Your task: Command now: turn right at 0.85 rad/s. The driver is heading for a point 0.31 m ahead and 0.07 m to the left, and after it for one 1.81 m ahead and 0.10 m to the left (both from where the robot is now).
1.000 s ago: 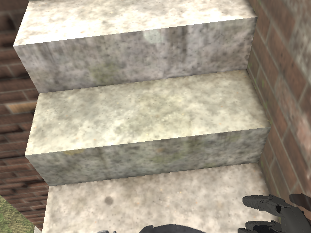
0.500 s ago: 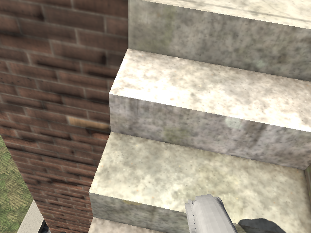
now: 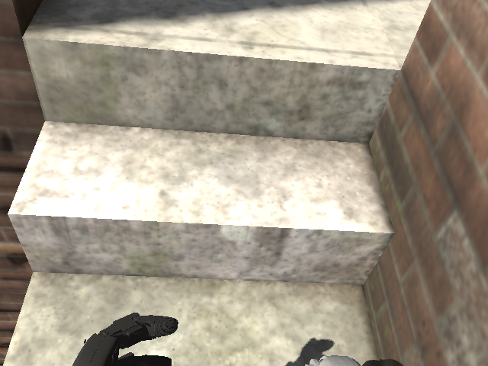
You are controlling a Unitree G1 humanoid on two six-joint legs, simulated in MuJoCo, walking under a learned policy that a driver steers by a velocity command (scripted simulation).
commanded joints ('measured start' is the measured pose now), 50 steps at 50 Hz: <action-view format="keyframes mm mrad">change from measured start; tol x64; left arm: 1 189 41 38 30 2 -10 -16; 31 -662 -11 109 -167 93 -131 139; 50 -148 -52 119 177 -5 -100 208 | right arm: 1 -353 -510 -220 -71 73 62 -39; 11 390 18 -116 186 140 172 -61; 50 -267 81 -135 -141 23 167 -50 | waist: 1 251 275 -200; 6 146 -422 -194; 50 -64 -50 70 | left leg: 1 -201 -33 152 298 1451 186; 4 -674 -292 -243 1263 18 21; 11 -403 -337 -109 1829 -156 77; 23 -307 -97 -23 53 440 396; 26 -232 -323 -309 528 1235 298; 30 227 44 -1112 111 185 488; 41 -396 -255 -372 29 1053 286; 44 -142 -242 -272 424 1837 284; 46 -585 -523 -226 1171 293 178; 50 -781 -472 -285 1826 267 92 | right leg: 1 643 173 -188 -623 285 7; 4 1141 -257 891 -1116 692 -356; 11 201 -196 -33 -1013 232 12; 23 850 -452 -165 -383 108 34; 25 349 -225 -214 501 -71 -53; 35 -416 -100 96 672 30 -91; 45 937 -30 333 -744 -260 -166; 50 491 -289 697 -1028 -177 -285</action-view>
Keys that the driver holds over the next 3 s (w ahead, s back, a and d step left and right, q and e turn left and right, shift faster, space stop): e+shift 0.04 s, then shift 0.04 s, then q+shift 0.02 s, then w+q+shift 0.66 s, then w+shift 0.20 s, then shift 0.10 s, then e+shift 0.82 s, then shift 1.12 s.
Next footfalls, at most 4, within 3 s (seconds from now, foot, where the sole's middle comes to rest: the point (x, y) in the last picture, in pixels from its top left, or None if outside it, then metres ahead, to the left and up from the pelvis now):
0.04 right None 0.10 -0.18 -0.60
0.48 left None -0.03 0.13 -0.80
0.90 right None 0.19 0.00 -0.60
1.22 left None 0.19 0.34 -0.60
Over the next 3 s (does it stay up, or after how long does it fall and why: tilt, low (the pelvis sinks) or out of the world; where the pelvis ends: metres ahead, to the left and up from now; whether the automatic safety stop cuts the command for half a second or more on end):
stays up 0.17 0.16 0.18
